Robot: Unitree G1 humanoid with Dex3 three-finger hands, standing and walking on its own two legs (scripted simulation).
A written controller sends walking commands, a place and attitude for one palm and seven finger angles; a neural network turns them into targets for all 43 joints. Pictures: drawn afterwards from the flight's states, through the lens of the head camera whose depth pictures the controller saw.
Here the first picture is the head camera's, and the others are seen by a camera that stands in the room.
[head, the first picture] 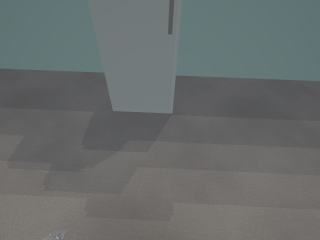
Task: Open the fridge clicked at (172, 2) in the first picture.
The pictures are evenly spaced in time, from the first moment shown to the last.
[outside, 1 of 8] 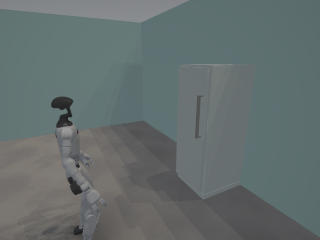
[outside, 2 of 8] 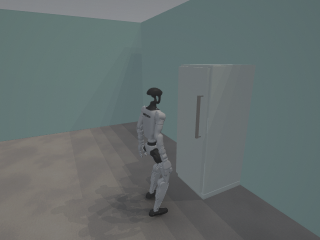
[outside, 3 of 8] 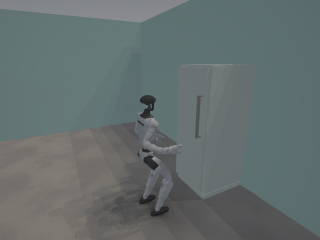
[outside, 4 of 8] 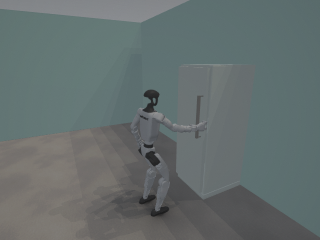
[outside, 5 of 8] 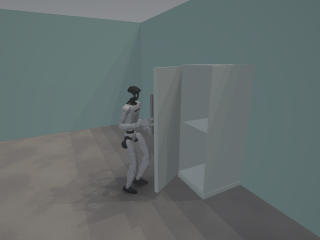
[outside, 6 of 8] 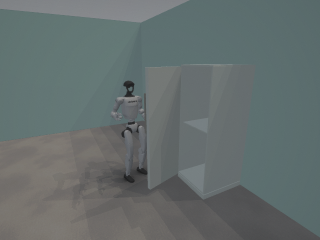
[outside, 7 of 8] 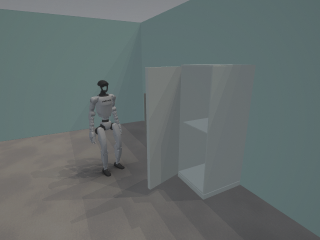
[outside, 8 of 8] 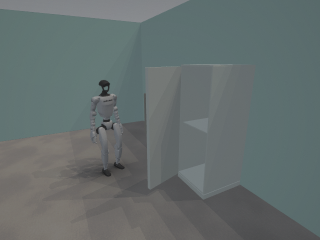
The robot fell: no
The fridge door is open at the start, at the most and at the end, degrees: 0 79 73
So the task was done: yes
